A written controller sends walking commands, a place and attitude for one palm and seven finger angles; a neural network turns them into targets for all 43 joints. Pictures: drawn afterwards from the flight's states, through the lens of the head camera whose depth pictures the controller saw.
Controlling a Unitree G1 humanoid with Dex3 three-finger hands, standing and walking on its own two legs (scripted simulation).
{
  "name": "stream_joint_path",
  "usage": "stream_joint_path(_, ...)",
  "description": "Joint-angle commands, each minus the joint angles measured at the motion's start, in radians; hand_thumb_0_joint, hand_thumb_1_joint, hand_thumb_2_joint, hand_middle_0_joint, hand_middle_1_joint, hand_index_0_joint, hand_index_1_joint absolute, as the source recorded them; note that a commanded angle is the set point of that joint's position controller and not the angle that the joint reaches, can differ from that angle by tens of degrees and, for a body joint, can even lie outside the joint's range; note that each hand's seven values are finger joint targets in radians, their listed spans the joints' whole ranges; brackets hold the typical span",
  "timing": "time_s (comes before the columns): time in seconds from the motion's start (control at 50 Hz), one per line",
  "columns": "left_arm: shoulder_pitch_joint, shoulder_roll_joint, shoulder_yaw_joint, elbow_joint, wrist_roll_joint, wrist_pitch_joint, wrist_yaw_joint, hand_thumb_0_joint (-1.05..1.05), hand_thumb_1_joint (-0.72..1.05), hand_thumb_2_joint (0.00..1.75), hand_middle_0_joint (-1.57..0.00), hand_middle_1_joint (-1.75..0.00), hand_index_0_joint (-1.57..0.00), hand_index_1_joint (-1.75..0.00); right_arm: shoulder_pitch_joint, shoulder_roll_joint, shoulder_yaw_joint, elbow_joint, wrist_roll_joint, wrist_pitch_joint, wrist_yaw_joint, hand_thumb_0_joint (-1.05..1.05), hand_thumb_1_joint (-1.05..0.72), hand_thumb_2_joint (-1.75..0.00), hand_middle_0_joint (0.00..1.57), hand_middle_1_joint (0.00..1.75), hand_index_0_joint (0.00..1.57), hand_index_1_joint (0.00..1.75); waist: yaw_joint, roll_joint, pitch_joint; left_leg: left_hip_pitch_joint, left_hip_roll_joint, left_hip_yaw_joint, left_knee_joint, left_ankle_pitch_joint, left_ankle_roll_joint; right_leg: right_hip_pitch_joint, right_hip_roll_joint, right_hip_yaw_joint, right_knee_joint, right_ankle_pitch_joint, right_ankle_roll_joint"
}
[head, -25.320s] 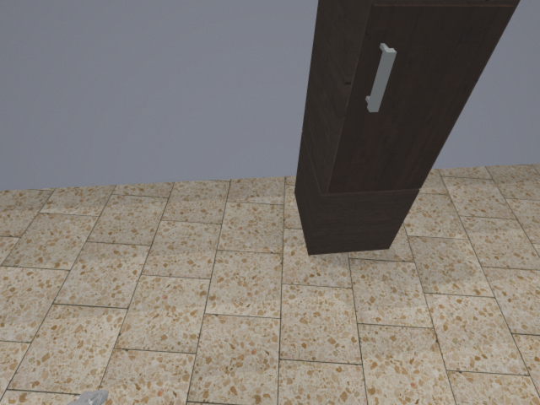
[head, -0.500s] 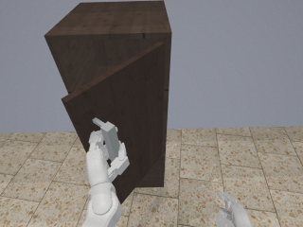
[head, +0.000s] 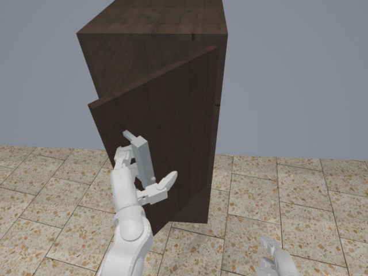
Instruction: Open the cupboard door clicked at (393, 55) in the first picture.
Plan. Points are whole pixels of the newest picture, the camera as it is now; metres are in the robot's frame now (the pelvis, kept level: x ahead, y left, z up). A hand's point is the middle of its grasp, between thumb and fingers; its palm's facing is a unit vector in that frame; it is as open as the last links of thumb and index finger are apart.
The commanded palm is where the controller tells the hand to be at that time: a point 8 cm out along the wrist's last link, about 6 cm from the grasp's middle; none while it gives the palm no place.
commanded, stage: open thumb and fingers to let go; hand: left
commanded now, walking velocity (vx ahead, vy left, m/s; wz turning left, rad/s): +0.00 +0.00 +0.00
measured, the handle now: (139, 162) +0.32 +0.13 +0.11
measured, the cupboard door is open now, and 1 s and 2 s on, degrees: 50 54 54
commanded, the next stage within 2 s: slide the hand sideways off the handle in 0.44 s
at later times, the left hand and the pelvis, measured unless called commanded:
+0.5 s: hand (156, 177) +0.28 +0.08 +0.11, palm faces +0.34 -0.94 -0.02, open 15.1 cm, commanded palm +0.23 +0.12 +0.11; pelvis -0.02 +0.02 +0.00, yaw -1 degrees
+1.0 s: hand (153, 199) +0.23 +0.08 +0.11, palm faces -0.05 -1.00 +0.01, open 16.3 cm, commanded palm +0.20 +0.14 +0.11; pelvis -0.02 +0.03 +0.00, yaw -2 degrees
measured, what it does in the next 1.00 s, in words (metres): stands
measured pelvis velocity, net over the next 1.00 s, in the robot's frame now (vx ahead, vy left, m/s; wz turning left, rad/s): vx -0.02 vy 0.03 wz -0.04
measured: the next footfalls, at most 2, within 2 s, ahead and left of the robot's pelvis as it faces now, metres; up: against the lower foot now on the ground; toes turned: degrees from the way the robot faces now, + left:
none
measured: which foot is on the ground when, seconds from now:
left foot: down 0.00-1.00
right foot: down 0.00-1.00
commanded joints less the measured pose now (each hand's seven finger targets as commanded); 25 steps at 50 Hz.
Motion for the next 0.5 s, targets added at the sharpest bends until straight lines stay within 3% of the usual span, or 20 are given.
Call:
stream_joint_path(0.0,-0.253,-0.084,-0.045,-0.223,0.026,-0.089,0.011,0.0,-0.5,0.3,-0.3,-1.2,-0.3,-1.2,-0.172,-0.075,-0.034,-0.169,0.001,-0.067,-0.008,0.0,-0.9,-0.9,0.2,0.3,0.2,0.3,-0.009,-0.104,-0.148,0.082,-0.022,0.007,-0.038,0.256,0.041,0.005,-0.045,0.078,-0.144,0.311,0.024)
stream_joint_path(0.04,-0.255,-0.084,-0.04,-0.215,0.027,-0.092,0.021,0.0,-0.5,0.3,-0.3,-1.2,-0.3,-1.2,-0.167,-0.075,-0.036,-0.168,0.0,-0.075,-0.008,0.0,-0.9,-0.9,0.2,0.3,0.2,0.3,-0.003,-0.109,-0.159,0.078,-0.023,0.009,-0.04,0.249,0.04,0.007,-0.044,0.077,-0.144,0.293,0.023)
stream_joint_path(0.06,-0.24,-0.077,-0.031,-0.192,0.027,-0.091,0.023,0.0,-0.5,0.3,-0.29,-1.15,-0.29,-1.15,-0.17,-0.075,-0.038,-0.165,0.0,-0.076,-0.009,0.0,-0.9,-0.9,0.2,0.3,0.2,0.3,0.001,-0.128,-0.142,0.071,-0.022,0.007,-0.043,0.236,0.041,0.005,-0.044,0.077,-0.158,0.264,0.023)
stream_joint_path(0.1,-0.299,-0.091,-0.045,-0.178,0.032,-0.095,0.031,0.0,-0.5,0.3,-0.27,-1.05,-0.27,-1.05,-0.174,-0.076,-0.036,-0.156,0.0,-0.079,-0.01,0.0,-0.9,-0.9,0.2,0.3,0.2,0.3,-0.009,-0.11,-0.125,0.076,-0.023,0.008,-0.046,0.219,0.041,-0.016,-0.045,0.081,-0.169,0.216,0.02)
stream_joint_path(0.18,-0.326,-0.115,-0.059,-0.146,0.043,-0.094,0.05,0.0,-0.5,0.3,-0.24,-0.85,-0.24,-0.85,-0.178,-0.076,-0.041,-0.15,0.001,-0.089,-0.005,0.0,-0.9,-0.9,0.2,0.3,0.2,0.3,-0.004,-0.104,-0.127,0.081,-0.018,0.005,-0.056,0.196,0.04,-0.037,-0.037,0.066,-0.168,0.153,0.016)
stream_joint_path(0.34,-0.34,-0.128,-0.048,-0.11,0.036,-0.075,0.072,0.0,-0.5,0.3,-0.18,-0.45,-0.18,-0.45,-0.182,-0.073,-0.043,-0.144,0.002,-0.075,0.006,0.0,-0.9,-0.9,0.2,0.3,0.2,0.3,0.005,-0.086,-0.151,0.091,-0.014,0.01,-0.067,0.225,0.033,-0.012,-0.029,0.052,-0.156,0.189,0.006)
stream_joint_path(0.36,-0.348,-0.136,-0.056,-0.091,0.035,-0.069,0.07,0.0,-0.5,0.3,-0.17,-0.4,-0.17,-0.4,-0.181,-0.074,-0.04,-0.141,0.002,-0.072,0.008,0.0,-0.9,-0.9,0.2,0.3,0.2,0.3,0.005,-0.105,-0.134,0.081,-0.013,0.002,-0.073,0.213,0.033,-0.017,-0.028,0.046,-0.158,0.172,0.007)
stream_joint_path(0.4,-0.405,-0.126,-0.048,-0.095,0.037,-0.067,0.077,0.0,-0.5,0.3,-0.15,-0.3,-0.15,-0.3,-0.194,-0.073,-0.037,-0.138,0.004,-0.064,0.007,0.0,-0.9,-0.9,0.2,0.3,0.2,0.3,0.0,-0.086,-0.123,0.087,-0.013,0.002,-0.077,0.198,0.033,-0.03,-0.027,0.049,-0.162,0.147,0.006)
stream_joint_path(0.48,-0.408,-0.127,-0.031,-0.085,0.032,-0.054,0.088,0.0,-0.5,0.3,-0.15,-0.3,-0.15,-0.3,-0.208,-0.069,-0.036,-0.137,0.002,-0.057,0.008,0.0,-0.9,-0.9,0.2,0.3,0.2,0.3,0.005,-0.097,-0.121,0.086,-0.013,0.004,-0.077,0.185,0.032,-0.035,-0.027,0.046,-0.168,0.124,0.006)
